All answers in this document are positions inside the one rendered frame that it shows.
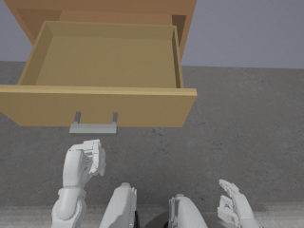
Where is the right robot forearm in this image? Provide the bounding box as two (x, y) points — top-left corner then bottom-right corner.
(237, 218), (262, 228)

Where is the left robot forearm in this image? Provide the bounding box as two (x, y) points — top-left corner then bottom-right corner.
(50, 187), (86, 228)

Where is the left robot thigh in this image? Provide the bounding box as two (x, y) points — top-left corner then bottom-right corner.
(99, 185), (137, 228)

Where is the right robot hand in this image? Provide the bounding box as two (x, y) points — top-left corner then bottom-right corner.
(218, 179), (255, 228)

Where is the drawer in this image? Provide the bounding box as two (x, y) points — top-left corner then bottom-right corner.
(0, 20), (198, 127)

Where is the left robot hand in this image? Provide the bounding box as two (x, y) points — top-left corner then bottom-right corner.
(63, 139), (106, 189)

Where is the handle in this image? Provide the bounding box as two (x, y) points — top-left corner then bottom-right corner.
(69, 111), (118, 137)

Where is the cabinet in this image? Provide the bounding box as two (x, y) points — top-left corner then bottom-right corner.
(4, 0), (197, 60)

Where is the robot right shin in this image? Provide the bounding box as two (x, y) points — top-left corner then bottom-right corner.
(168, 194), (184, 228)

